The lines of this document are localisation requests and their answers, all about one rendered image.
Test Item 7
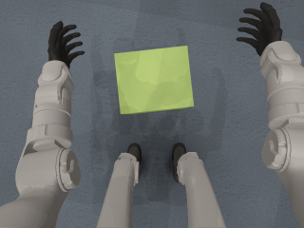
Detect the robot left upper arm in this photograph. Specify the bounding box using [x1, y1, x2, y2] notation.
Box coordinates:
[0, 147, 81, 228]

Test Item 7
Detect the robot right forearm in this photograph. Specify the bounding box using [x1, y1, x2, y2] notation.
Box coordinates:
[259, 41, 304, 130]

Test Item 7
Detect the left robot hand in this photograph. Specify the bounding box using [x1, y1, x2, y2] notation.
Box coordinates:
[47, 21, 85, 68]

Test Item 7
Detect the robot right upper arm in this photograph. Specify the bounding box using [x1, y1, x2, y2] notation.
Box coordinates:
[261, 126, 304, 228]

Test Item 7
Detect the right robot thigh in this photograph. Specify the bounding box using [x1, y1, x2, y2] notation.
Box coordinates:
[178, 157, 226, 228]

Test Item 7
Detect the carton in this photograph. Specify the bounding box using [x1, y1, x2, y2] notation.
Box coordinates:
[114, 46, 194, 115]

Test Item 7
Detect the robot left forearm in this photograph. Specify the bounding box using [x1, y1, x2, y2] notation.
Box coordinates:
[15, 60, 75, 193]

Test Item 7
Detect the right robot hand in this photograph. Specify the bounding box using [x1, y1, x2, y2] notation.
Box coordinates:
[236, 2, 283, 56]

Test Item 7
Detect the robot left foot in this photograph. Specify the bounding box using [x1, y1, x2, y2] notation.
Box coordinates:
[127, 143, 142, 179]

